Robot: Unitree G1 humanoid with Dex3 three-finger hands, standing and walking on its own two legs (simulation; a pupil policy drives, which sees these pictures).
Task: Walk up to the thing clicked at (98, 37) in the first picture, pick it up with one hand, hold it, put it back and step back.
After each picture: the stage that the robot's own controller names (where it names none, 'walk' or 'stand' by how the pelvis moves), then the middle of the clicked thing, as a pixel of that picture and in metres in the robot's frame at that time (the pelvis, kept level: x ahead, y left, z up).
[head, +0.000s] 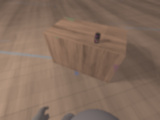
stand; (97, 38) +0.92 -0.05 -0.05
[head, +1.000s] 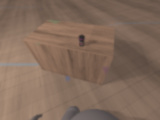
walk; (81, 40) +0.79 +0.16 -0.03
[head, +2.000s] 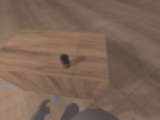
rise first; (65, 61) +0.45 +0.23 -0.03
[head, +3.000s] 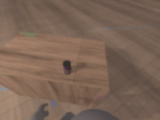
stand; (67, 67) +0.43 +0.19 -0.05
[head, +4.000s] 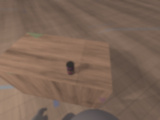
stand; (70, 68) +0.43 +0.17 -0.05
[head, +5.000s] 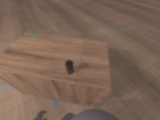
stand; (69, 67) +0.43 +0.18 -0.05
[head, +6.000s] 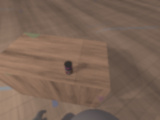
stand; (68, 68) +0.43 +0.19 -0.06
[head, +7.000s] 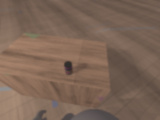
stand; (68, 68) +0.42 +0.19 -0.06
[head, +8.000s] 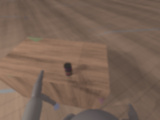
rise first; (68, 69) +0.42 +0.22 -0.05
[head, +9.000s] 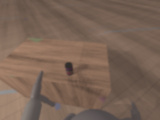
go down; (69, 69) +0.43 +0.21 -0.05
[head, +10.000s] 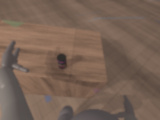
go down; (62, 61) +0.43 +0.19 -0.02
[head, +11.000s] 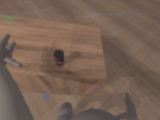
go down; (59, 58) +0.44 +0.20 +0.00
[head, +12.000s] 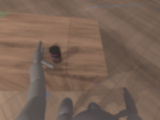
close in; (56, 54) +0.44 +0.21 +0.03
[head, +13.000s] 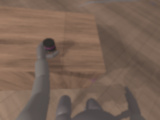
close; (50, 48) +0.48 +0.22 +0.05
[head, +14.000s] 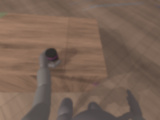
lift; (53, 57) +0.42 +0.22 +0.04
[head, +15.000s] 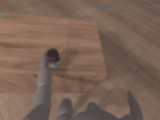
lift; (54, 58) +0.41 +0.21 +0.04
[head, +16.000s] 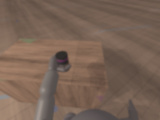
hold; (63, 61) +0.33 +0.17 +0.17
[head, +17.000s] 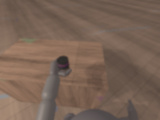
hold; (64, 66) +0.32 +0.17 +0.13
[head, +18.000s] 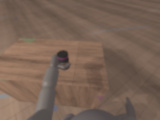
crouch; (63, 60) +0.37 +0.18 +0.13
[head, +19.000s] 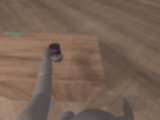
lower; (56, 52) +0.44 +0.22 +0.11
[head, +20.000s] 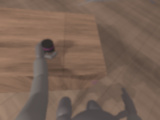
lower; (49, 49) +0.47 +0.23 +0.04
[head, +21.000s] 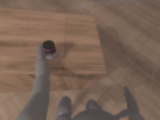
lower; (50, 50) +0.46 +0.22 +0.04
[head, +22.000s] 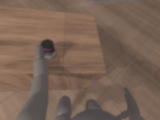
lower; (49, 49) +0.46 +0.23 +0.05
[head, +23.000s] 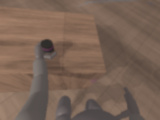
lower; (48, 49) +0.47 +0.23 +0.05
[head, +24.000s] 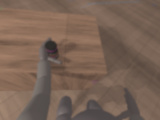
withdraw; (52, 50) +0.46 +0.22 +0.05
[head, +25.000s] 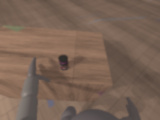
sink last; (63, 62) +0.42 +0.19 +0.01
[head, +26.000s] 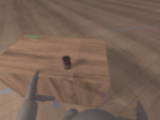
stand; (67, 62) +0.47 +0.22 +0.00
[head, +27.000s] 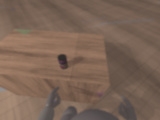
stand; (63, 61) +0.44 +0.22 +0.01
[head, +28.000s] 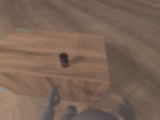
stand; (64, 60) +0.45 +0.22 +0.01
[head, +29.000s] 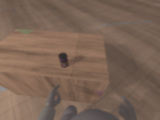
stand; (63, 60) +0.45 +0.23 +0.01
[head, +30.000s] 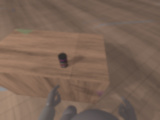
stand; (63, 60) +0.45 +0.23 +0.01
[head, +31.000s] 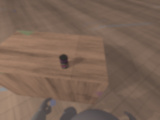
stand; (64, 61) +0.45 +0.22 -0.01
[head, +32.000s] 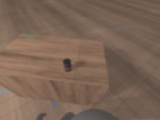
walk; (67, 65) +0.46 +0.20 -0.05
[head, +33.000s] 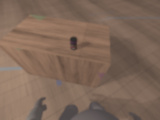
walk; (73, 43) +0.65 +0.18 -0.03
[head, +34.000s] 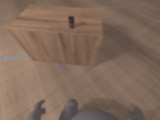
walk; (71, 22) +0.94 +0.29 -0.02
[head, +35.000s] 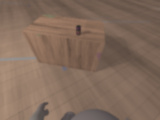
stand; (78, 30) +1.04 +0.21 -0.05
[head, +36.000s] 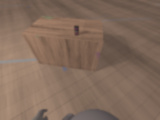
stand; (76, 30) +1.04 +0.22 -0.06
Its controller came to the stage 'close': yes
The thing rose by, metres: 0.20
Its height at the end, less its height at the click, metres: +0.00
